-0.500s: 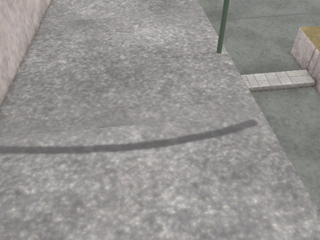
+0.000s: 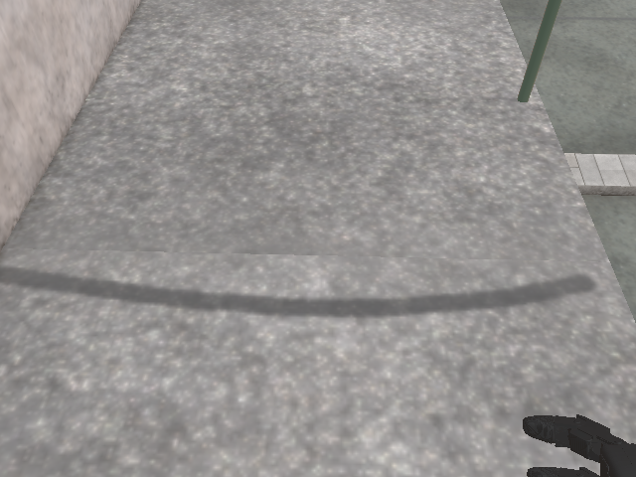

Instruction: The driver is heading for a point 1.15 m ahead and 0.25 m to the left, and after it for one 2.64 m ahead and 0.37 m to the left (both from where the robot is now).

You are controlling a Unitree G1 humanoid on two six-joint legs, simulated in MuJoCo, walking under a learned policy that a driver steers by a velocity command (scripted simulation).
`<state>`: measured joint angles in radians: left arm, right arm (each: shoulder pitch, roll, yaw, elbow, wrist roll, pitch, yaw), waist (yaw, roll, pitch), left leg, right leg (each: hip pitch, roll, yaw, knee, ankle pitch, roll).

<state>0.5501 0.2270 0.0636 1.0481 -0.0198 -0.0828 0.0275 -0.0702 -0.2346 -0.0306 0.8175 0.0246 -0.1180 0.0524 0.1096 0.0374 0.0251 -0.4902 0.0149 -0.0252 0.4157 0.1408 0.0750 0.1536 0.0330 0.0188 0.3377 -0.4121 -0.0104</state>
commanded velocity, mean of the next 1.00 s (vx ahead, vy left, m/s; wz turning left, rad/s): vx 0.49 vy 0.00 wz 0.12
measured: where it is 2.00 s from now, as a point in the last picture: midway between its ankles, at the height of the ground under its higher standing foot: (297, 253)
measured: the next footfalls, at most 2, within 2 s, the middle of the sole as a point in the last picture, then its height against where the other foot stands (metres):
left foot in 0.04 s outside the picture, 0.05 m lower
right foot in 0.58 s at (402, 473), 0.03 m lower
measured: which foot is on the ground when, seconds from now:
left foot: up 0.00-0.02, down 0.04-0.58, up 0.60-1.00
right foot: down 0.00-0.02, up 0.04-0.56, down 0.58-1.00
